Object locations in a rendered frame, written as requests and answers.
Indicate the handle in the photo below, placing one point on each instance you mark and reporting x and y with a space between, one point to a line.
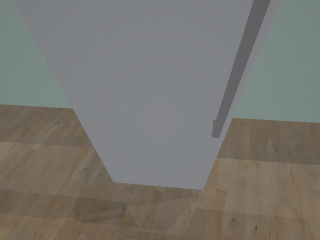
253 25

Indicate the fridge door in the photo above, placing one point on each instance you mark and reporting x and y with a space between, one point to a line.
146 78

